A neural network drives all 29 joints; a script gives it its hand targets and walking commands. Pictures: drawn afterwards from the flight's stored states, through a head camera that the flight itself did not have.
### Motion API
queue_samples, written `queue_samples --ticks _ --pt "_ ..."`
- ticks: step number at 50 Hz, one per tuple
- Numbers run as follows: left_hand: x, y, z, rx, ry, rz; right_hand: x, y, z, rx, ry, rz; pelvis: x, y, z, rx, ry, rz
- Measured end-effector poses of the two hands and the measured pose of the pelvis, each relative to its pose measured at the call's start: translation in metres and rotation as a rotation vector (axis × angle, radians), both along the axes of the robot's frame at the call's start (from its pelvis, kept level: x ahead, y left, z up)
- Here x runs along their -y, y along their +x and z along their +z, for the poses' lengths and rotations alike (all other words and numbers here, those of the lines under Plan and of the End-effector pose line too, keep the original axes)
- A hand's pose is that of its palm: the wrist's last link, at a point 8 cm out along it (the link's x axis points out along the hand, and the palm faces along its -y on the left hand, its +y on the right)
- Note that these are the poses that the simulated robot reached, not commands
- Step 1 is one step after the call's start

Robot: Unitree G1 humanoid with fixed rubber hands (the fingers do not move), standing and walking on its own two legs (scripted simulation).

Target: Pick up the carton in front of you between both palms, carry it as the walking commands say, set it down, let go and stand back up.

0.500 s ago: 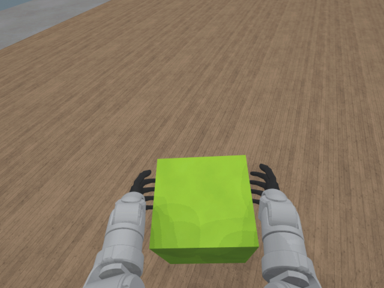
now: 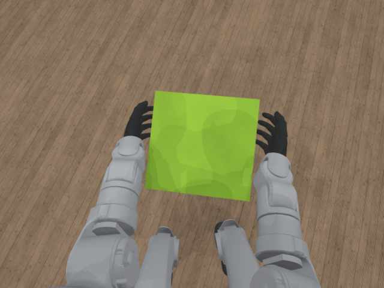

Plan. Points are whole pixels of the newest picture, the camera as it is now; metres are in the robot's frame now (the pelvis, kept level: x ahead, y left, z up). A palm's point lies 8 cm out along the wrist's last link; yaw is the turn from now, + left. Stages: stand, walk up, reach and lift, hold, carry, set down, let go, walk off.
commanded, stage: set down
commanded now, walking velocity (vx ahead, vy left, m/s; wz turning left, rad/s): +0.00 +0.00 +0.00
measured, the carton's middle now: (204, 146) +0.44 -0.03 -0.17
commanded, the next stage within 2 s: none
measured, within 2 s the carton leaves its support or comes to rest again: rests again in 1.70 s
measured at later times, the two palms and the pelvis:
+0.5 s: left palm (156, 139) +0.48 +0.10 -0.23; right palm (261, 159) +0.40 -0.18 -0.21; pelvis -0.02 +0.01 -0.12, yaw +0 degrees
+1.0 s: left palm (168, 141) +0.52 +0.07 -0.38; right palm (250, 167) +0.41 -0.20 -0.37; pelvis -0.04 +0.01 -0.22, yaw -1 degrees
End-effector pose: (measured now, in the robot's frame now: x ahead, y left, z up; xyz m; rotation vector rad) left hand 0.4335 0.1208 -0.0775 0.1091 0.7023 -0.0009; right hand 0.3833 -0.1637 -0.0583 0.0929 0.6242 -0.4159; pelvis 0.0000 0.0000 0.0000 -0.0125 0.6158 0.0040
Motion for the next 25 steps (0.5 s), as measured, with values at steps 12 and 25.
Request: queue_samples --ticks 12,25 --pt "0.011 0.022 -0.071 -0.046 0.017 -0.060 0.009 0.007 -0.069 -0.052 -0.009 -0.022 -0.015 -0.004 -0.057 -0.123 -0.009 0.007" --pt "0.026 0.045 -0.157 -0.045 0.030 -0.117 0.021 0.019 -0.152 -0.058 -0.014 -0.064 -0.012 -0.016 -0.121 -0.202 -0.019 0.013"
